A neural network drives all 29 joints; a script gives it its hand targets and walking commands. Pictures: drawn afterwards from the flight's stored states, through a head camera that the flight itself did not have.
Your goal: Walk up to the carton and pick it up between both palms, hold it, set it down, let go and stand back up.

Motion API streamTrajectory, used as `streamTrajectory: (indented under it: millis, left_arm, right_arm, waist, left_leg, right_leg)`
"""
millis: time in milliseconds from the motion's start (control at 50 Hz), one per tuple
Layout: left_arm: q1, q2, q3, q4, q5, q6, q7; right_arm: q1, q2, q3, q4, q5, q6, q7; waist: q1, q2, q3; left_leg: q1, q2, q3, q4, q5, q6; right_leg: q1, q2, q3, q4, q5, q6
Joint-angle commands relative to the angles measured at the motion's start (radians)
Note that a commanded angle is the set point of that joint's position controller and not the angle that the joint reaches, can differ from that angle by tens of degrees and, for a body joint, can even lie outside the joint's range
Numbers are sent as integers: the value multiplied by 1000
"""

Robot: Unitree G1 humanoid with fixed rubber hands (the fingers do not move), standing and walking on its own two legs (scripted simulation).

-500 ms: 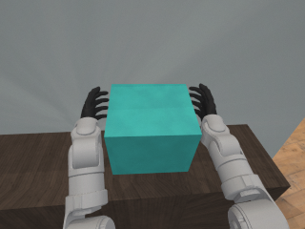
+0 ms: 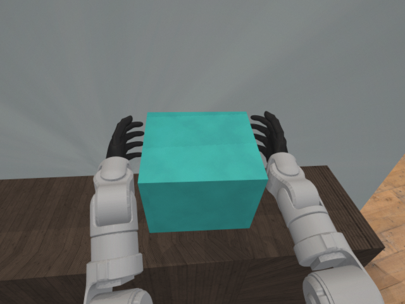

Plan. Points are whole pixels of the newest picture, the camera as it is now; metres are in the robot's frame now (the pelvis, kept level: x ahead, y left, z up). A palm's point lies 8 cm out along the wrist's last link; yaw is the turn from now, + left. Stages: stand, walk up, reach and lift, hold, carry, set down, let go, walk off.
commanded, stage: hold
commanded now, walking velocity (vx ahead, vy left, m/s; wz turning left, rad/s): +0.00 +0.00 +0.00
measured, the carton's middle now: (199, 170) +0.37 +0.01 +0.12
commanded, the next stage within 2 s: none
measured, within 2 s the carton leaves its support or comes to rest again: neither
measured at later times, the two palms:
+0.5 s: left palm (118, 156) +0.35 +0.16 +0.18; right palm (276, 149) +0.36 -0.14 +0.18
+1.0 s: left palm (120, 156) +0.35 +0.16 +0.18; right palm (276, 149) +0.36 -0.14 +0.18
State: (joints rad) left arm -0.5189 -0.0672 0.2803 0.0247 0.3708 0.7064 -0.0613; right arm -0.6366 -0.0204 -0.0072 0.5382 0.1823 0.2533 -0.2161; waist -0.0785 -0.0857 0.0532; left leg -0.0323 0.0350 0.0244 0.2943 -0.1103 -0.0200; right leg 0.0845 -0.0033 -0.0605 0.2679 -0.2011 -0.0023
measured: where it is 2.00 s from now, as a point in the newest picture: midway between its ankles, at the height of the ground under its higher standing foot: outside the picture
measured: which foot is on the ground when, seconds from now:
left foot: down 0.00-1.00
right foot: down 0.00-1.00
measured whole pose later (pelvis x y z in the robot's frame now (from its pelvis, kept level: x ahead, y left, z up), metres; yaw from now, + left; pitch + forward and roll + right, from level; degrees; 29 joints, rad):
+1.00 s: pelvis +0.00 +0.00 +0.00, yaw +0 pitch -9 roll +0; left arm -0.54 -0.07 0.29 0.04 0.37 0.70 -0.06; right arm -0.66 -0.02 -0.01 0.55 0.17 0.25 -0.21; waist -0.08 -0.08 0.05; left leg -0.03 0.04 0.02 0.29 -0.11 -0.02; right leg 0.08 0.00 -0.06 0.27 -0.20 0.00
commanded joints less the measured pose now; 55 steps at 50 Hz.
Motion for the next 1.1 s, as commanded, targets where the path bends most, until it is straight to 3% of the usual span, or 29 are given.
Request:
streamTrajectory:
  millis: [0,60,100,160,240,340,400,500,540,560,660,680,720,780,860,900,920,1020,1080]
  left_arm:
    - [-586,-468,-482,-68,-154,-56,-108]
    - [-588,-471,-480,-82,-158,-57,-112]
    - [-587,-475,-478,-66,-157,-56,-109]
    - [-604,-472,-458,-42,-146,-56,-113]
    - [-595,-469,-452,-40,-144,-58,-122]
    - [-582,-466,-476,-68,-157,-66,-122]
    - [-564,-456,-459,-57,-141,-54,-124]
    - [-580,-461,-431,-43,-121,-48,-119]
    - [-574,-471,-441,-49,-136,-50,-118]
    - [-583,-475,-454,-50,-142,-53,-117]
    - [-614,-492,-504,-62,-166,-65,-98]
    - [-610,-480,-485,-50,-156,-62,-97]
    - [-603,-476,-477,-41,-155,-61,-104]
    - [-621,-474,-457,-18,-150,-61,-108]
    - [-582,-463,-439,-32,-135,-54,-113]
    - [-582,-460,-445,-57,-134,-57,-118]
    - [-594,-454,-437,-54,-137,-56,-122]
    - [-554,-471,-468,-76,-149,-58,-117]
    - [-570,-464,-464,-78,-140,-52,-120]
  right_arm:
    - [-698,510,356,-310,40,-65,95]
    - [-686,520,358,-310,42,-62,93]
    - [-712,529,371,-327,51,-66,98]
    - [-715,533,357,-295,27,-62,96]
    - [-681,524,340,-262,28,-61,93]
    - [-683,530,372,-318,48,-62,80]
    - [-660,518,363,-288,49,-54,84]
    - [-653,501,318,-229,26,-53,104]
    - [-691,512,335,-282,30,-66,105]
    - [-685,511,328,-273,31,-65,103]
    - [-714,507,332,-300,36,-73,105]
    - [-713,513,338,-279,35,-66,106]
    - [-690,524,329,-259,25,-63,105]
    - [-725,529,324,-267,18,-63,105]
    - [-707,526,348,-269,38,-63,97]
    - [-675,529,354,-265,41,-60,91]
    - [-698,528,360,-278,42,-60,91]
    - [-680,530,385,-326,53,-67,84]
    - [-651,515,362,-278,50,-50,87]
  waist:
    - [-8,86,-337]
    - [-8,91,-350]
    - [9,100,-359]
    - [8,74,-341]
    - [-9,90,-321]
    - [-22,79,-369]
    - [-12,102,-334]
    - [1,95,-256]
    - [5,80,-318]
    - [-10,87,-319]
    - [-17,127,-373]
    - [-1,116,-342]
    - [-10,95,-327]
    - [4,85,-325]
    - [9,82,-341]
    - [-6,86,-349]
    - [5,80,-340]
    - [-2,86,-361]
    - [-10,92,-315]
  left_leg:
    - [250,-51,29,22,209,5]
    - [242,-55,30,17,190,10]
    - [230,-58,34,18,187,13]
    - [218,-60,39,7,141,27]
    - [209,-61,35,4,145,20]
    - [251,-63,29,34,229,9]
    - [232,-63,31,21,197,6]
    - [215,-47,34,-12,134,9]
    - [229,-51,37,3,172,15]
    - [231,-54,32,9,178,12]
    - [266,-48,25,28,206,-4]
    - [254,-51,31,21,181,6]
    - [239,-54,32,7,139,17]
    - [207,-56,38,-2,104,27]
    - [230,-58,39,15,189,19]
    - [242,-60,34,25,224,13]
    - [224,-63,36,22,207,15]
    - [241,-63,31,38,253,8]
    - [240,-59,30,18,207,2]
  right_leg:
    - [-98,53,-45,-36,220,53]
    - [-86,46,-42,-31,220,55]
    - [-86,46,-38,-31,214,52]
    - [-104,40,-37,-37,197,59]
    - [-85,36,-33,-33,218,57]
    - [-61,47,-38,-22,305,70]
    - [-71,41,-35,-32,248,59]
    - [-128,47,-47,-53,101,40]
    - [-109,49,-44,-49,160,46]
    - [-108,46,-42,-44,182,48]
    - [-122,53,-45,-40,162,41]
    - [-130,51,-43,-47,141,43]
    - [-131,43,-39,-48,145,50]
    - [-120,39,-37,-45,126,53]
    - [-76,46,-40,-32,224,57]
    - [-57,46,-37,-23,281,62]
    - [-58,43,-37,-25,274,64]
    - [-45,49,-38,-19,317,60]
    - [-80,48,-42,-33,238,55]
